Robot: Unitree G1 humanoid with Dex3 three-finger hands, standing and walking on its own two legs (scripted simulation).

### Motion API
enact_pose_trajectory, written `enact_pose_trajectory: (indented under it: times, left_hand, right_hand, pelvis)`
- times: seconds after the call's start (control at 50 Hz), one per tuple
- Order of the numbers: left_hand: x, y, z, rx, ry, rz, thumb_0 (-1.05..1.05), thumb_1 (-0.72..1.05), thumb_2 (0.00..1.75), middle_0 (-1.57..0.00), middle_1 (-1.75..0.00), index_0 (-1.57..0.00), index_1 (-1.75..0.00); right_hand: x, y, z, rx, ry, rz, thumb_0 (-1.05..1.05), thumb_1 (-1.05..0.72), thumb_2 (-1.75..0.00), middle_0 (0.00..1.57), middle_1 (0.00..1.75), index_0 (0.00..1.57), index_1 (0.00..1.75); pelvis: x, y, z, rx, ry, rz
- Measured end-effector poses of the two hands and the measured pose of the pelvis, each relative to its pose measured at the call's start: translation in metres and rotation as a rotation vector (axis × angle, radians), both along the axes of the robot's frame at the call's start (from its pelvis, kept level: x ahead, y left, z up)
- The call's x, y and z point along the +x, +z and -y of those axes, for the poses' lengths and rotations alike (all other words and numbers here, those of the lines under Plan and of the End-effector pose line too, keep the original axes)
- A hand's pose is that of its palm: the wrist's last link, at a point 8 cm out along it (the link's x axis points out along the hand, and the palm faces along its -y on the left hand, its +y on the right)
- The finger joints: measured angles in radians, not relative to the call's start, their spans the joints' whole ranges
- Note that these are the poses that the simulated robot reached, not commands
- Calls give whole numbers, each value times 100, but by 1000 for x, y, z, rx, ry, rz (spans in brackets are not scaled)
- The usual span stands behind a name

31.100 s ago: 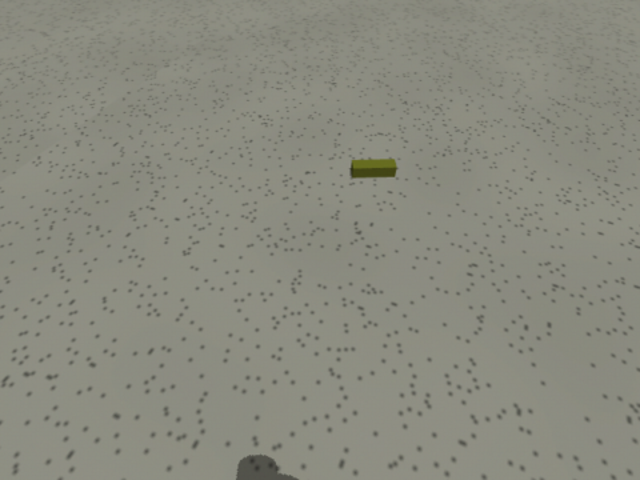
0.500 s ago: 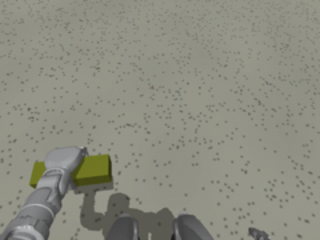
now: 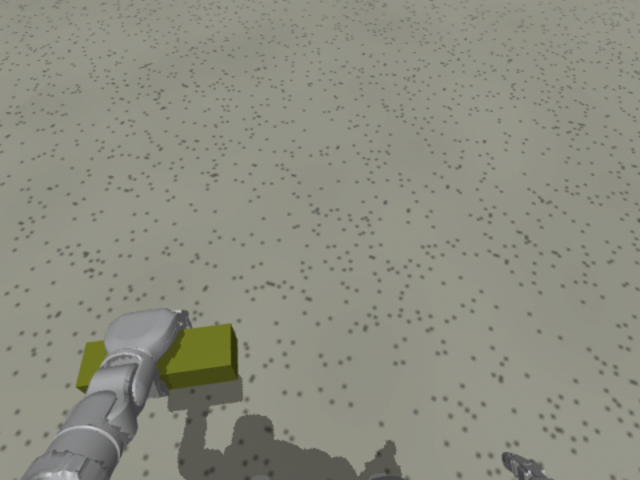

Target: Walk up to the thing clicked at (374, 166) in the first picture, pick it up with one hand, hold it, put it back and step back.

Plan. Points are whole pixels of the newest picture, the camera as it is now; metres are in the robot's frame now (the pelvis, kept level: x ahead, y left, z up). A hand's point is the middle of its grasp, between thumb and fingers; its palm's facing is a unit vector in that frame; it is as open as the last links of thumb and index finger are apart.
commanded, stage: hold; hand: left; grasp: from above
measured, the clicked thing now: (163, 361) +0.31 +0.22 -0.11
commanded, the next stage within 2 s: crouch in 1.84 s
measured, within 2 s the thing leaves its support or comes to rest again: neither
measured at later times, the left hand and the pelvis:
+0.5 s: hand (148, 355) +0.30 +0.22 -0.05, palm faces -0.47 -0.05 -0.88, open 9.5 cm; pelvis +0.00 +0.00 +0.02, yaw +0 degrees
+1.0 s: hand (140, 364) +0.28 +0.22 -0.03, palm faces -0.47 -0.05 -0.88, open 9.6 cm; pelvis +0.00 +0.00 +0.03, yaw +0 degrees
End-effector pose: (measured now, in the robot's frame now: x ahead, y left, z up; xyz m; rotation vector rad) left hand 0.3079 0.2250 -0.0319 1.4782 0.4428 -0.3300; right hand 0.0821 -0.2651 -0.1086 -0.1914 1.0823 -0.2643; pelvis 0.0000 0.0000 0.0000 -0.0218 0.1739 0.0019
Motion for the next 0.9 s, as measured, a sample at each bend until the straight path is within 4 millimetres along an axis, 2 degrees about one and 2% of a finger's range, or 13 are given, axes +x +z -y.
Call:
enact_pose_trajectory:
  times: [0.22,0.4,0.9]
  left_hand:
    - [1,20,0,18,-8,24,1,7,52,-68,-64,-70,-61]
    - [1,33,2,17,-19,9,1,7,52,-67,-64,-69,-61]
    - [-16,52,2,11,-31,0,0,5,56,-67,-66,-68,-63]
  right_hand:
    - [16,11,2,3,7,39,1,-90,-89,20,30,20,30]
    - [20,18,1,13,3,65,1,-90,-89,20,30,20,30]
    - [29,29,-4,30,31,104,1,-90,-90,20,30,20,30]
  pelvis:
    - [4,10,1,5,1,39]
    - [5,16,0,8,-4,68]
    - [-3,25,1,12,-4,129]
